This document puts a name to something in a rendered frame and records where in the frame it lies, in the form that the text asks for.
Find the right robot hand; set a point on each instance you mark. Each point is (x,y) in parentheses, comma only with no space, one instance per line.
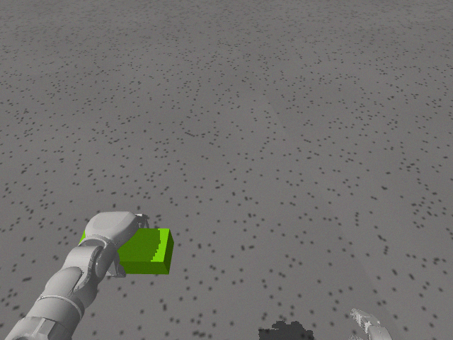
(370,325)

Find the left robot hand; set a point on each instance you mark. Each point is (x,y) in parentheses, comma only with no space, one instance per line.
(118,227)

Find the left robot arm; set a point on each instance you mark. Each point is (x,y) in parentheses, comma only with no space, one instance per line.
(61,306)

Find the carton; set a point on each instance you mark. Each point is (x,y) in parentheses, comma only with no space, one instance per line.
(149,251)

